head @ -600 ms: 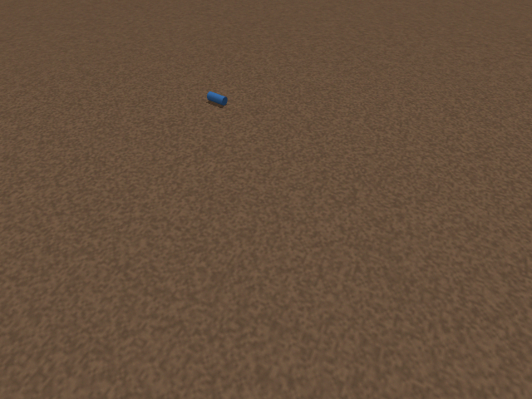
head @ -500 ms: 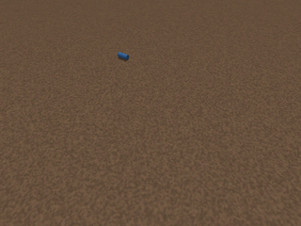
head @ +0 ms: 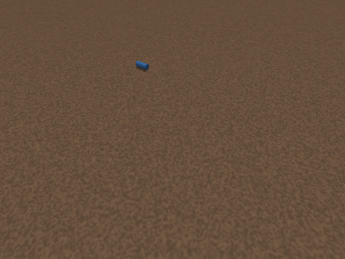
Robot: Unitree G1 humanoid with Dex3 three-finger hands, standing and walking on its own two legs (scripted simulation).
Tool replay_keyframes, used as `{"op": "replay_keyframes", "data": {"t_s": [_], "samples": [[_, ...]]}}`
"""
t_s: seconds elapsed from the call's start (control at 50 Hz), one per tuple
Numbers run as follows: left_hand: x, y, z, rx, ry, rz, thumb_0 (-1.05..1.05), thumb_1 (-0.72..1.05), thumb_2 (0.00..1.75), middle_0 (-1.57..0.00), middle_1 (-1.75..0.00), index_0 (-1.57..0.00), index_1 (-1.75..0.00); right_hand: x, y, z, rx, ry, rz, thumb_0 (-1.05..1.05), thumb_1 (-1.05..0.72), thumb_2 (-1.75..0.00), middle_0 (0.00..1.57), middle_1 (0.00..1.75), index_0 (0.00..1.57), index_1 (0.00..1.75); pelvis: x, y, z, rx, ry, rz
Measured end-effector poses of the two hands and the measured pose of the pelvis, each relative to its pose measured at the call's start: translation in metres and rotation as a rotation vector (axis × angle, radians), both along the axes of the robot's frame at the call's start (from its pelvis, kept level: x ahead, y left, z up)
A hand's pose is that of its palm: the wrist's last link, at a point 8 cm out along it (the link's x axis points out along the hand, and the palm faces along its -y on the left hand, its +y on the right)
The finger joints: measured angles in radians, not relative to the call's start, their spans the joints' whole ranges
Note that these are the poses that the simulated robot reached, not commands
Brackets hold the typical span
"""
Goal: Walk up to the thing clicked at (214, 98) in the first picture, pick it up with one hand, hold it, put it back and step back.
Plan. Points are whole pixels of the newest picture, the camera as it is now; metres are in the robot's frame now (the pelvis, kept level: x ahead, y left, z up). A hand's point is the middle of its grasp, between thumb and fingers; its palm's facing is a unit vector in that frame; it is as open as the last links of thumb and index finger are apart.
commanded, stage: stand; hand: left
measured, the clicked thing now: (142, 65) +2.09 +0.42 -0.75
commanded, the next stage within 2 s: walk up in 0.52 s
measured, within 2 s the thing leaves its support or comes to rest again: neither
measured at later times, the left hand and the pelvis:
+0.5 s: hand out of the picture +0.07 +0.25 -0.16, palm faces -0.01 -0.94 -0.34, open 7.4 cm; pelvis +0.00 +0.00 +0.00, yaw +0 degrees
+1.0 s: hand (43, 232) +0.22 +0.39 -0.15, palm faces -0.20 -0.89 -0.42, open 7.4 cm; pelvis +0.12 +0.10 -0.01, yaw -10 degrees
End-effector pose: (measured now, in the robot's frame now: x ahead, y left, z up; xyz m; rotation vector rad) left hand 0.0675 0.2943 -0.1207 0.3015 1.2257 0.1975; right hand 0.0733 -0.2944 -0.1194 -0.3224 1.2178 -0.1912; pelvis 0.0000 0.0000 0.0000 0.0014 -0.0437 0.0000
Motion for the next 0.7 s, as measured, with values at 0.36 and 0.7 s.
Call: {"op": "replay_keyframes", "data": {"t_s": [0.36,0.7], "samples": [[-0.002,-0.002,0.000,0.000,0.015,0.003,0.00,0.90,0.90,-0.21,-0.30,-0.20,-0.30,-0.002,-0.002,-0.001,0.000,0.019,0.002,0.00,-0.91,-0.90,0.20,0.30,0.20,0.29,0.002,-0.002,0.000,0.000,0.005,0.002],[-0.005,0.041,0.011,0.053,0.019,-0.018,0.00,0.90,0.90,-0.21,-0.30,-0.21,-0.30,0.038,-0.015,0.012,-0.009,-0.105,0.006,0.01,-0.91,-0.90,0.20,0.30,0.20,0.30,0.021,0.021,-0.006,-0.024,0.039,-0.057]]}}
